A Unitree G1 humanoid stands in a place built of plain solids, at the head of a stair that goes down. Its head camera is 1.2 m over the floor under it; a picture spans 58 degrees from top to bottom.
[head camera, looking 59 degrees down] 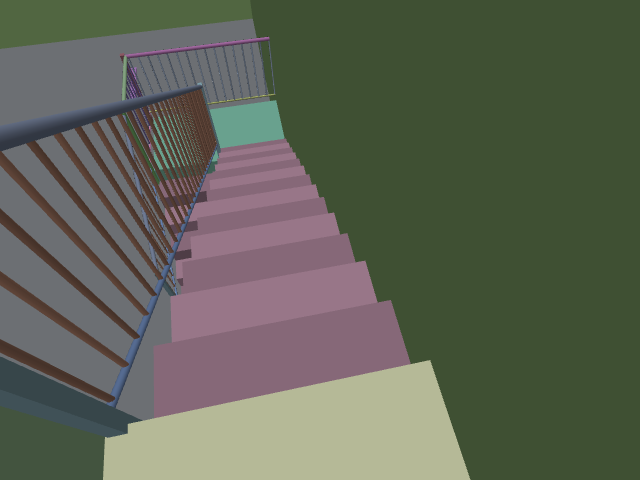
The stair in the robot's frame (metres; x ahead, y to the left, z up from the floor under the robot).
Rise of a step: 0.21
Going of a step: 0.28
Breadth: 0.82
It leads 12 degrees to the left of straight ahead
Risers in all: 14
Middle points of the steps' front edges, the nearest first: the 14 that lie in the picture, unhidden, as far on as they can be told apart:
0.25 0.10 0.00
0.52 0.15 -0.21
0.80 0.21 -0.43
1.07 0.27 -0.64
1.34 0.32 -0.86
1.61 0.38 -1.07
1.88 0.43 -1.28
2.16 0.49 -1.50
2.43 0.55 -1.71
2.70 0.60 -1.93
2.97 0.66 -2.14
3.25 0.71 -2.35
3.52 0.77 -2.57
3.79 0.83 -2.78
